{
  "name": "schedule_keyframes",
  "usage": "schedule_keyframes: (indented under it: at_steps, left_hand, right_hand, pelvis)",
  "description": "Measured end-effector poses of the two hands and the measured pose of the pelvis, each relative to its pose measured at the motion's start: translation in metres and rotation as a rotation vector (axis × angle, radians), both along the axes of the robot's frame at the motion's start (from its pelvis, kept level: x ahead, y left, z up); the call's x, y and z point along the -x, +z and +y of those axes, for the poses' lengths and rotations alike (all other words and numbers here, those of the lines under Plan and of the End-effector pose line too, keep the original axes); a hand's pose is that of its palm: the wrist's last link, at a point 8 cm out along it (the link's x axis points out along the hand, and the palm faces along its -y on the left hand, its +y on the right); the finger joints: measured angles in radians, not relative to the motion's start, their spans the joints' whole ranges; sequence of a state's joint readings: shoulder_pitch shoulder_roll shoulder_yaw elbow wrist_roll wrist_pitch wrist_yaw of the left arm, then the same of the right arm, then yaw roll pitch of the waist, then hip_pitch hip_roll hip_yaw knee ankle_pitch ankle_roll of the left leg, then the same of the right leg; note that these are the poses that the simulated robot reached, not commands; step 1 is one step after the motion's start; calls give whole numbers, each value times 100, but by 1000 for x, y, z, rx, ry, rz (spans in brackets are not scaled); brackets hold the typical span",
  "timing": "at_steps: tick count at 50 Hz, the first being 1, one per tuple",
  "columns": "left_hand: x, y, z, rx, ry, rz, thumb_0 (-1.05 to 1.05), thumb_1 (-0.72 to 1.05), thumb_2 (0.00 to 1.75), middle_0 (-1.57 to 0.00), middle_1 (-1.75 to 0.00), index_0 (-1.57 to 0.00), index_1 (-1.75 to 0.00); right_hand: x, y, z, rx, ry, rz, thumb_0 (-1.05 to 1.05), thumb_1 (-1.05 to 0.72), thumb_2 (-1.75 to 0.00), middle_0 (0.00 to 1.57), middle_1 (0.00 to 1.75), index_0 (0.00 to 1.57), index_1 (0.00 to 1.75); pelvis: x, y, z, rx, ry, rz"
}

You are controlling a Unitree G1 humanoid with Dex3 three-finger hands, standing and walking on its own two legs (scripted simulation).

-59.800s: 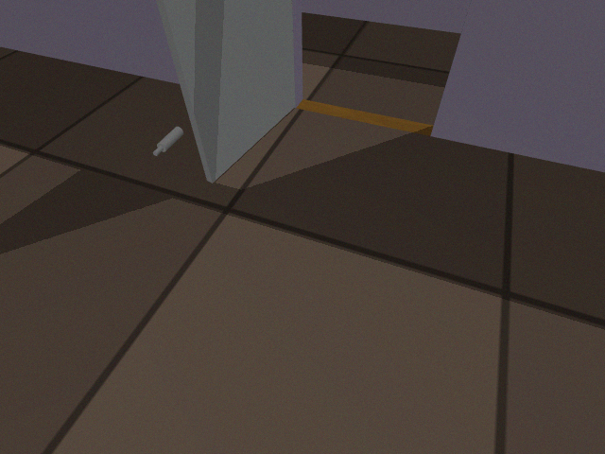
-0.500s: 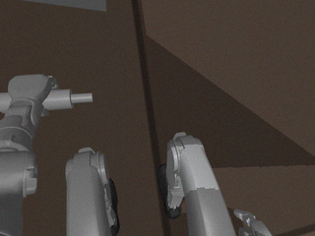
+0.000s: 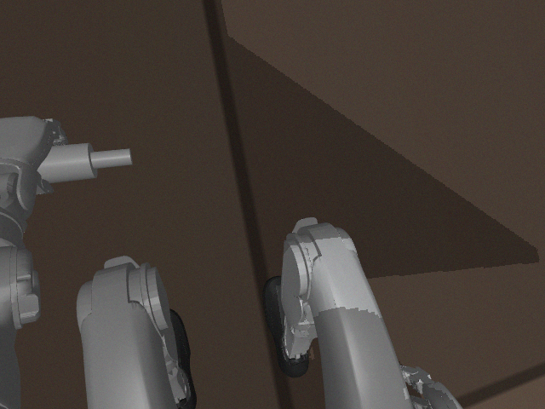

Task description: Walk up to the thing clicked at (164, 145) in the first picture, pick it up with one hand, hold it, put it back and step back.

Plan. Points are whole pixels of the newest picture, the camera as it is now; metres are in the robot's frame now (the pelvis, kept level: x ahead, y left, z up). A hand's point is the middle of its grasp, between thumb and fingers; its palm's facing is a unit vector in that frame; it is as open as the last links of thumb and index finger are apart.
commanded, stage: lower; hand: left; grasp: from above
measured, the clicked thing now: (52, 164) +0.48 +0.27 -0.22
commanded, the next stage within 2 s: rest in 0.36 s
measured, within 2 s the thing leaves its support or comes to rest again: rests again in 1.70 s
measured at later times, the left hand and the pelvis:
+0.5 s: hand (52, 178) +0.47 +0.28 -0.25, palm faces -0.48 -0.05 -0.88, open 8.6 cm; pelvis +0.00 +0.00 -0.03, yaw -2 degrees
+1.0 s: hand (62, 176) +0.48 +0.27 -0.28, palm faces -0.49 -0.08 -0.87, open 8.7 cm; pelvis +0.01 +0.00 -0.04, yaw -5 degrees
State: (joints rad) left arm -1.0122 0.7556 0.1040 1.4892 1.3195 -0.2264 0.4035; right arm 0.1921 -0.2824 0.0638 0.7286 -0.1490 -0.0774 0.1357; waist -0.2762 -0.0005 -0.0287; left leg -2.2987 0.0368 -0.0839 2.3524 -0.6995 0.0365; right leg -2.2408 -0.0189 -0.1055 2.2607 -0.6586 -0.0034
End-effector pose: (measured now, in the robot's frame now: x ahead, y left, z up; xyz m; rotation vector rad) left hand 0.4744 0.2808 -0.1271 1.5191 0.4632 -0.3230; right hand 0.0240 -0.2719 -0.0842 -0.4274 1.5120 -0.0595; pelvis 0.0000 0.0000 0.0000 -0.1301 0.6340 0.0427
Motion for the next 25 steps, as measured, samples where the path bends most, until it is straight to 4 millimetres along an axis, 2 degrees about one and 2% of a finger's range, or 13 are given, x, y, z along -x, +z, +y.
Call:
schedule_keyframes:
  at_steps: [6, 12, 25]
  left_hand:
    - [-1, -9, 3, -5, -2, 11, -1, 20, 34, -78, -47, -82, -41]
    - [1, -27, 3, 11, -1, 45, -1, 19, 34, -80, -46, -83, -40]
    - [2, -61, -1, 34, -32, -6, -1, 20, 33, -80, -44, -84, -38]
  right_hand:
    - [-5, -3, 0, -2, 12, 8, 0, -91, -90, 20, 30, 20, 30]
    - [-8, -5, -1, 0, 37, 18, 0, -91, -90, 20, 30, 20, 30]
    - [-7, -15, -2, 26, 53, 30, 0, -91, -90, 20, 30, 20, 30]
  pelvis:
    - [-2, -3, 0, 3, 0, 3]
    - [-3, -9, 0, 13, -5, -10]
    - [-4, -29, 3, 29, -13, -31]
